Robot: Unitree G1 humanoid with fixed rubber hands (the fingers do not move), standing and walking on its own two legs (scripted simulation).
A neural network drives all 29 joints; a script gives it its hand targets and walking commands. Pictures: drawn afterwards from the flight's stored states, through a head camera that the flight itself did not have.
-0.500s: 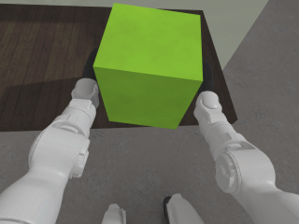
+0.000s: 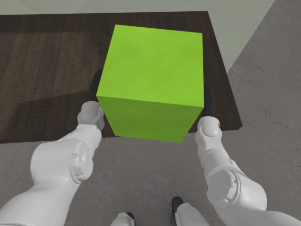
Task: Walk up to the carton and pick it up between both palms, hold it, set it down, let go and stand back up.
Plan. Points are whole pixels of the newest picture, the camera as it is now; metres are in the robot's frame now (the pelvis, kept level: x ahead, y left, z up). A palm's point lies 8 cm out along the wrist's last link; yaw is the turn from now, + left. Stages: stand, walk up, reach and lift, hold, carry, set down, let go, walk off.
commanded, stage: reach and lift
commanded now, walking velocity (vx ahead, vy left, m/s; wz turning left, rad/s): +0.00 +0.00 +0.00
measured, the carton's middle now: (152, 91) +0.45 -0.04 +0.01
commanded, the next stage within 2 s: none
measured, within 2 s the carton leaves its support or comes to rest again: neither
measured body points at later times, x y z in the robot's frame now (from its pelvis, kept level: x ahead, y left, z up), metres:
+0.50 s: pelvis +0.00 -0.01 +0.01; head +0.17 +0.01 +0.43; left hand +0.48 +0.11 -0.01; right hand +0.40 -0.19 -0.02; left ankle -0.01 +0.12 -0.71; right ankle +0.03 -0.17 -0.71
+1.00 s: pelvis +0.00 -0.02 +0.01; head +0.18 +0.00 +0.43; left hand +0.48 +0.11 -0.01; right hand +0.40 -0.19 -0.02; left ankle -0.01 +0.12 -0.71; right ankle +0.03 -0.17 -0.71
